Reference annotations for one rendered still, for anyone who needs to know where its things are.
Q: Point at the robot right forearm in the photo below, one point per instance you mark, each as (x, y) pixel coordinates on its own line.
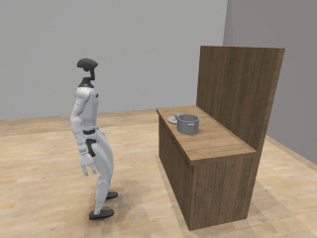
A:
(77, 130)

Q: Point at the right robot upper arm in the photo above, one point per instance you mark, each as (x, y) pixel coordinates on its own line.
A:
(82, 96)

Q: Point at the robot head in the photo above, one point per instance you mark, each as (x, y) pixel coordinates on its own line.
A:
(87, 65)

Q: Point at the humanoid robot torso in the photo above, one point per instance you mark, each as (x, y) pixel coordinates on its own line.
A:
(89, 115)

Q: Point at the pot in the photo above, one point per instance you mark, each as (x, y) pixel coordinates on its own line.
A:
(187, 124)

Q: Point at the right robot hand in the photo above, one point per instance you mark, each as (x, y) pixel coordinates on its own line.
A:
(87, 160)

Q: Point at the lid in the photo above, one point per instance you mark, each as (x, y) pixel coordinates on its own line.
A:
(172, 120)

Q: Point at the table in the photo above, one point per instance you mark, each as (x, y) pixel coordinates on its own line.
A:
(213, 172)

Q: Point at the robot left forearm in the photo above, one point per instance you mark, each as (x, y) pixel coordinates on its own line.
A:
(96, 126)

